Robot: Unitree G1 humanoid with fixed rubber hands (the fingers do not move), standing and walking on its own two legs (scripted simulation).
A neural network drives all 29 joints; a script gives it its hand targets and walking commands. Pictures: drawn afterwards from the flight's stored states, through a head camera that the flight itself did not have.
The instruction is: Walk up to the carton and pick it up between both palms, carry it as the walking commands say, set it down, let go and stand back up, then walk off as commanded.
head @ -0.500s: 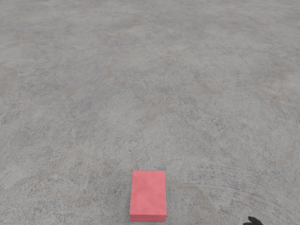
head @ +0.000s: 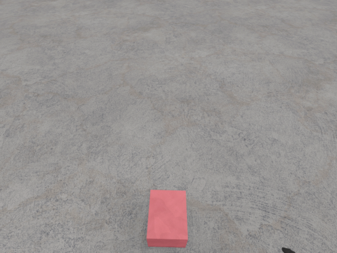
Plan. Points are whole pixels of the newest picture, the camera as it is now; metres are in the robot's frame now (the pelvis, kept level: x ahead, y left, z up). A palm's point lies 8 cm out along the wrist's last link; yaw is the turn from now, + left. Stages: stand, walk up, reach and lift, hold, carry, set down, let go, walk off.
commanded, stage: stand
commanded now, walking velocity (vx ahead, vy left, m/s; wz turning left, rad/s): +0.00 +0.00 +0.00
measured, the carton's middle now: (167, 217) +0.46 -0.01 -0.71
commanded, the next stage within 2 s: walk off in 0.32 s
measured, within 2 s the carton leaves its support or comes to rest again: neither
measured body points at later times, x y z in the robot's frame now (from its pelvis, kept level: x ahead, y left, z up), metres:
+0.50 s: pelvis +0.00 +0.00 +0.00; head +0.00 +0.01 +0.45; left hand +0.09 +0.31 -0.12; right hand +0.10 -0.32 -0.11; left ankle +0.01 +0.10 -0.75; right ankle -0.04 -0.12 -0.75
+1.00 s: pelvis -0.06 +0.11 -0.01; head -0.01 +0.13 +0.43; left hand +0.00 +0.43 -0.15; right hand +0.00 -0.19 -0.14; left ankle -0.05 +0.23 -0.75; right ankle -0.08 -0.08 -0.70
